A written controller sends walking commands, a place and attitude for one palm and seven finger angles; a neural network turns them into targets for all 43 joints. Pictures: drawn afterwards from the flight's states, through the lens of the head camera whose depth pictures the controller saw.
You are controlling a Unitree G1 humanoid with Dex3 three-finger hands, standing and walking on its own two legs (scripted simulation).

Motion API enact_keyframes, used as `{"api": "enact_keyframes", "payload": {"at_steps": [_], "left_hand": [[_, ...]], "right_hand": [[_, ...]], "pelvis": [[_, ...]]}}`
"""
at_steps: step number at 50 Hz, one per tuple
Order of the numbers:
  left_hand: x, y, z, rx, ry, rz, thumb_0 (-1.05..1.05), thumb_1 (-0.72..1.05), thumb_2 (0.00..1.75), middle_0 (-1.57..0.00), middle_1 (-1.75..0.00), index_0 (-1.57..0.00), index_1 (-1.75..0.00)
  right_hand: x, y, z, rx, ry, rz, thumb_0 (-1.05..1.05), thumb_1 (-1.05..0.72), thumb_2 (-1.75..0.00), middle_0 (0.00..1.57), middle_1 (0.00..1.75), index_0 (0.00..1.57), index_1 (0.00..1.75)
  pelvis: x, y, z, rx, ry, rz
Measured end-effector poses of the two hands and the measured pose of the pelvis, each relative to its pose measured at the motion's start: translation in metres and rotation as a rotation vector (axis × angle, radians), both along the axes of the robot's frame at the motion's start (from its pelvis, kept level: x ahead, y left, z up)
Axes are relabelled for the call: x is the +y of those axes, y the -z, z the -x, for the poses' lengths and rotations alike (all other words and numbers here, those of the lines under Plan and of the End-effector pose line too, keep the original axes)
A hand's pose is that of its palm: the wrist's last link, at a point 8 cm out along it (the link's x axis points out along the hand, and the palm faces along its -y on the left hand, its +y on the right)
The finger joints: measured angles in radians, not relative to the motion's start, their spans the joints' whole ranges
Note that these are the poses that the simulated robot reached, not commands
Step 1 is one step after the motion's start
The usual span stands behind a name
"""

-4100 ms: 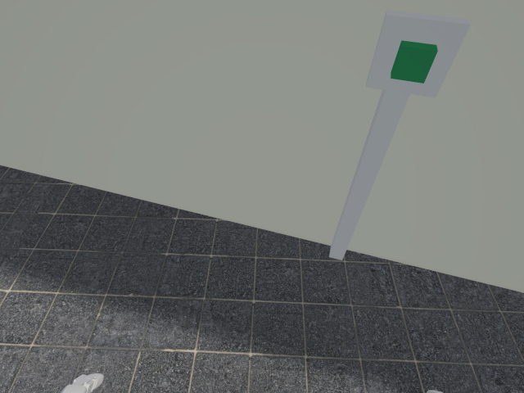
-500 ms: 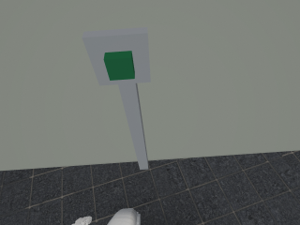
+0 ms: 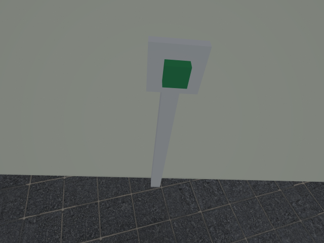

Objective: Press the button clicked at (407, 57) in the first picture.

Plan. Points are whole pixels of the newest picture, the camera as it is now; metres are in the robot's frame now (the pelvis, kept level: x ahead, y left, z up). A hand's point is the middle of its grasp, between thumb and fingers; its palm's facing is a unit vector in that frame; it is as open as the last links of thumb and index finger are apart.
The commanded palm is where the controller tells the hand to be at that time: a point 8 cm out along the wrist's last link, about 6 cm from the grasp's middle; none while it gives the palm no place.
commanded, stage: come to a stop and stand still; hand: left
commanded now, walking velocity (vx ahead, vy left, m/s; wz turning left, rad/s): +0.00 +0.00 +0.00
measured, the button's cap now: (176, 73) +0.52 +0.02 +0.15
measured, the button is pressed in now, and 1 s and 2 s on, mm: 0 0 0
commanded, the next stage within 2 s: look again from close up in 0.74 s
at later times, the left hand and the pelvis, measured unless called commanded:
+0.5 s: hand out of the picture -0.04 +0.15 -0.18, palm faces +0.01 -0.98 -0.19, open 7.3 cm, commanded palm none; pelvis -0.04 -0.01 +0.00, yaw -1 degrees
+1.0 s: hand out of the picture -0.07 +0.14 -0.18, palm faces +0.02 -0.98 -0.18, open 7.4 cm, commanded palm none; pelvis -0.04 -0.01 -0.01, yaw +0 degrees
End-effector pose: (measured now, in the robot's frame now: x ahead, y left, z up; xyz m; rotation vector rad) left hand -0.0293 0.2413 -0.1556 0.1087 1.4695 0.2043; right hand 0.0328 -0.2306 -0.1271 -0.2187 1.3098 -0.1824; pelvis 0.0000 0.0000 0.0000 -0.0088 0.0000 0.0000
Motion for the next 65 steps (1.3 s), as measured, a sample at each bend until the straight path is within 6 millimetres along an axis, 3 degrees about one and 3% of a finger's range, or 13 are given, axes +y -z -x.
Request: {"api": "enact_keyframes", "payload": {"at_steps": [9,15,20,28,36,44,49,56,65], "left_hand": [[-0.016,-0.004,-0.018,-0.046,0.063,-0.003,0.0,0.91,0.9,-0.2,-0.3,-0.19,-0.3],[-0.02,-0.012,-0.02,-0.093,0.091,-0.025,0.01,0.93,0.9,-0.2,-0.3,-0.2,-0.3],[-0.027,-0.012,-0.009,-0.092,0.09,-0.019,0.01,0.93,0.9,-0.2,-0.3,-0.2,-0.3],[-0.047,-0.007,0.027,-0.031,0.067,0.03,0.0,0.91,0.9,-0.2,-0.3,-0.2,-0.3],[-0.065,-0.004,0.056,0.034,0.044,0.073,0.0,0.91,0.9,-0.2,-0.3,-0.2,-0.3],[-0.067,-0.005,0.06,0.034,0.05,0.058,0.0,0.9,0.9,-0.2,-0.3,-0.2,-0.3],[-0.052,-0.003,0.045,-0.016,0.059,0.024,0.0,0.9,0.9,-0.2,-0.3,-0.2,-0.3],[-0.031,-0.008,0.006,-0.112,0.074,-0.027,0.0,0.9,0.9,-0.2,-0.3,-0.2,-0.3],[-0.027,-0.008,-0.025,-0.162,0.099,-0.029,0.0,0.91,0.9,-0.2,-0.3,-0.2,-0.3]], "right_hand": [[0.021,0.025,0.062,0.093,0.09,-0.088,0.01,-0.91,-0.9,0.2,0.3,0.2,0.3],[0.034,0.028,0.092,0.124,0.112,-0.147,0.01,-0.91,-0.9,0.2,0.3,0.2,0.3],[0.035,0.027,0.112,0.151,0.119,-0.161,0.01,-0.91,-0.9,0.2,0.3,0.2,0.3],[0.021,0.023,0.128,0.177,0.122,-0.129,0.01,-0.91,-0.9,0.2,0.3,0.2,0.3],[0.008,0.019,0.123,0.165,0.108,-0.099,0.01,-0.91,-0.9,0.2,0.3,0.2,0.3],[0.007,0.024,0.103,0.122,0.076,-0.115,0.0,-0.91,-0.9,0.2,0.3,0.2,0.3],[0.006,0.031,0.086,0.072,0.044,-0.116,0.01,-0.92,-0.9,0.2,0.3,0.2,0.3],[0.006,0.033,0.069,0.033,0.025,-0.113,0.02,-0.93,-0.9,0.2,0.3,0.2,0.3],[0.0,0.026,0.056,0.021,0.024,-0.089,0.02,-0.93,-0.9,0.2,0.3,0.2,0.3]], "pelvis": [[0.004,0.004,0.012,-0.009,0.016,-0.029],[-0.001,0.001,0.022,-0.027,0.018,-0.019],[-0.006,0.0,0.031,-0.031,0.021,-0.019],[-0.011,0.0,0.04,-0.027,0.019,-0.016],[-0.015,0.0,0.044,-0.02,0.019,-0.015],[-0.017,0.002,0.045,-0.009,0.013,-0.002],[-0.013,0.009,0.041,-0.003,-0.002,0.004],[-0.01,0.009,0.03,-0.013,0.001,-0.012],[-0.011,0.007,0.024,-0.016,0.012,-0.017]]}}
